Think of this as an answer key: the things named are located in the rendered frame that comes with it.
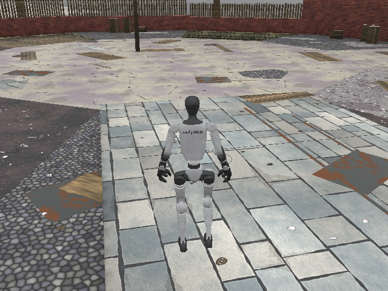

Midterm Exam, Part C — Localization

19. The robot right forearm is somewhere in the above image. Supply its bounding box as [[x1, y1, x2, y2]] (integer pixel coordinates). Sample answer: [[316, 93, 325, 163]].
[[217, 146, 230, 170]]

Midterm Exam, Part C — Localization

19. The left robot hand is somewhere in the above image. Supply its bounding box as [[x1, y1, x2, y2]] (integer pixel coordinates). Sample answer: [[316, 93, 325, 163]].
[[157, 169, 171, 182]]

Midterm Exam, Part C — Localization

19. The left robot thigh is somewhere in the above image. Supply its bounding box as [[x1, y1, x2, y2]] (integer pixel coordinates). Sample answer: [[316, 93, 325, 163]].
[[174, 170, 187, 214]]

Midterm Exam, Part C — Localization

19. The robot right upper arm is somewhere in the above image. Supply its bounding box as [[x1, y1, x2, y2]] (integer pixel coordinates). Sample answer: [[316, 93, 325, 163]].
[[206, 122, 223, 155]]

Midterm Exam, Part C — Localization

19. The robot left forearm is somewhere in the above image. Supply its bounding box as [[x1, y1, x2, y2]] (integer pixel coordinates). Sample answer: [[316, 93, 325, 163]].
[[158, 147, 170, 170]]

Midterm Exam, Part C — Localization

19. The robot right foot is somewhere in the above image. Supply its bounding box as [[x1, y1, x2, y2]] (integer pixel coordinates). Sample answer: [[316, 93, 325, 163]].
[[204, 233, 213, 248]]

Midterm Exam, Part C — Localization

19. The robot left upper arm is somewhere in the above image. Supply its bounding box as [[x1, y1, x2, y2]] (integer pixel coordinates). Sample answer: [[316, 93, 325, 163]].
[[164, 122, 180, 156]]

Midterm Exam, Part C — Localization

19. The right robot hand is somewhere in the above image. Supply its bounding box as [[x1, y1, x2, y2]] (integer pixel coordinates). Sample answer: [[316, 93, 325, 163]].
[[218, 168, 232, 182]]

